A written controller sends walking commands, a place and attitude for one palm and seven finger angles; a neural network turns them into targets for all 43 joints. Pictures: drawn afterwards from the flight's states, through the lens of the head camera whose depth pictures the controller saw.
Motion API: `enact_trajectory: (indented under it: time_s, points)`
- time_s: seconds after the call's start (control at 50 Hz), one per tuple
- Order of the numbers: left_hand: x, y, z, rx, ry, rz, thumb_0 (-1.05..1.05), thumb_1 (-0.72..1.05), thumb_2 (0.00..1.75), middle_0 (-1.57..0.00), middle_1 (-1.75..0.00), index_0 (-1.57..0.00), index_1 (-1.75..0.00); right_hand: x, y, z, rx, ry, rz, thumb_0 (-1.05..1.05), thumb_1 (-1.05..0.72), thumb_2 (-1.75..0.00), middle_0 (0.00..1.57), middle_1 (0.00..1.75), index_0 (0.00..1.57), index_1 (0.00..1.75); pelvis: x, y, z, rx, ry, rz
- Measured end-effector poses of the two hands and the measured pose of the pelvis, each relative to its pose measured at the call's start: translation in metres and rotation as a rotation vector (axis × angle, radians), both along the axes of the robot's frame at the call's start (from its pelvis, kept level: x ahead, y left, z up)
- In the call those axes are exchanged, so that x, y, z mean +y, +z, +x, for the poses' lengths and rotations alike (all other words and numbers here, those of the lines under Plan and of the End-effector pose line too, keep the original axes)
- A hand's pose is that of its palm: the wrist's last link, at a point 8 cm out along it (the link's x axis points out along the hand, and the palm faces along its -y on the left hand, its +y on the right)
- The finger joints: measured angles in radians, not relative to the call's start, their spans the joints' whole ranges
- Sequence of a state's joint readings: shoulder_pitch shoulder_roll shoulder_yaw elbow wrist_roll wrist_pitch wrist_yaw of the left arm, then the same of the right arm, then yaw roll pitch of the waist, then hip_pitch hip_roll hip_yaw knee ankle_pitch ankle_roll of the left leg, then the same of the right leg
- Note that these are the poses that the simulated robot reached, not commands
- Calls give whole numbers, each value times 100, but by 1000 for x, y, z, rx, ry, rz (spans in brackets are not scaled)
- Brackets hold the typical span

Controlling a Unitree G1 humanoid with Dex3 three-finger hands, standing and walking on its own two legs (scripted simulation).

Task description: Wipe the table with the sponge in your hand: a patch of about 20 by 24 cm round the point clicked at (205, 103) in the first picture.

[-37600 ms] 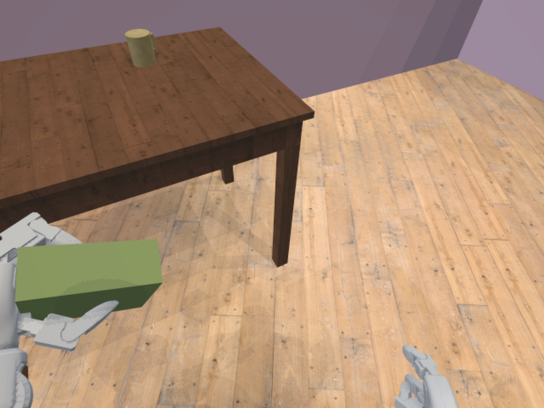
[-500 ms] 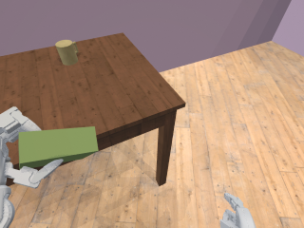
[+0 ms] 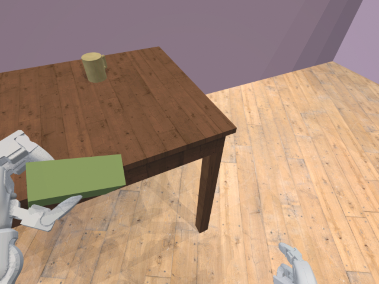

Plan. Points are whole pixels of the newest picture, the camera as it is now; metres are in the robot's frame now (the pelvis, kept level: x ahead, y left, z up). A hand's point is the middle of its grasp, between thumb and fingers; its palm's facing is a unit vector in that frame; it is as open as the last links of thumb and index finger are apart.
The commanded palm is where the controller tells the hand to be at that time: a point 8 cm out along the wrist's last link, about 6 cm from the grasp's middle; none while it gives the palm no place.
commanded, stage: stop stepping back and stand still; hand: left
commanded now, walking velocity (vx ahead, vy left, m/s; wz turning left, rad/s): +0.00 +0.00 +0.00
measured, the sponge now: (87, 179) +0.24 +0.19 +0.16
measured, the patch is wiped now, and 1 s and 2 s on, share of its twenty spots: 1.00 1.00 1.00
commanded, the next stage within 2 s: stand and wait in 0.36 s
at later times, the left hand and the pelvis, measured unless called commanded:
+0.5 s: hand (33, 181) +0.21 +0.25 +0.20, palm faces +0.46 -0.82 -0.34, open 9.1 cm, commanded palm +0.15 +0.29 +0.22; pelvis -0.01 +0.01 +0.00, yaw +0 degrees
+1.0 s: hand (46, 172) +0.23 +0.24 +0.19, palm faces +0.45 -0.82 -0.35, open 9.1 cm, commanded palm +0.17 +0.28 +0.22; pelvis +0.02 +0.00 +0.00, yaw +0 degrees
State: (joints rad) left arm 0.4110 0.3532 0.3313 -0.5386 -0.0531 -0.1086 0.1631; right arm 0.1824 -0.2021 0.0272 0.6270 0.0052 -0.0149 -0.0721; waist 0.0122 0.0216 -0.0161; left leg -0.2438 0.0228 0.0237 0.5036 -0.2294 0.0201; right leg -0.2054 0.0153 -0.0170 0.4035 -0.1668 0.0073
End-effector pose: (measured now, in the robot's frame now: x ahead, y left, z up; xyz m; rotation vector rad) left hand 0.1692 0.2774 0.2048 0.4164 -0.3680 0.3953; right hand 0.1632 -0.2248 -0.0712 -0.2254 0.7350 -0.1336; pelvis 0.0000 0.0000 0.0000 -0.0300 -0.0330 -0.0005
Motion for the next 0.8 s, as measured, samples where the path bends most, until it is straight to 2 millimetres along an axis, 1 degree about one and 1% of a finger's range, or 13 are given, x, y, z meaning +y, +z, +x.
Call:
enact_trajectory:
  time_s: [0.12, 0.22, 0.3, 0.5, 0.66, 0.8]
  points:
    - [7, 7, -7, -23, 1, 45, -2, -48, 107, -82, -141, -87, -148, 4, -4, -14, 22, -10, 2, 1, -90, -90, 20, 30, 20, 30, 5, 0, -7, 6, 0, -4]
    - [15, 1, -10, 2, 23, 39, -2, -48, 107, -82, -141, -87, -148, 8, -8, -20, 32, -15, 9, 1, -90, -90, 20, 30, 20, 30, 9, -1, -9, 7, -1, -2]
    - [15, -3, -10, 11, 28, 27, -2, -48, 107, -82, -141, -87, -148, 11, -9, -20, 32, -7, 10, 1, -90, -90, 20, 30, 20, 30, 10, -1, -10, 7, 2, -1]
    - [12, 3, -5, -11, 21, 42, -2, -48, 107, -82, -141, -87, -148, 14, -7, -5, 13, 13, 13, 1, -90, -90, 20, 30, 20, 30, 9, -1, -5, 15, 5, -3]
    - [11, 2, 4, 8, 25, 37, -2, -48, 107, -82, -141, -87, -148, 10, -4, 9, -4, 10, 15, 1, -90, -90, 20, 30, 20, 30, 7, -1, 3, 20, 2, 0]
    - [6, 2, 11, 13, 17, 34, -2, -48, 107, -82, -141, -87, -148, 6, -2, 18, -9, 9, 10, 1, -90, -90, 20, 30, 20, 30, 4, 0, 10, 21, 5, 2]
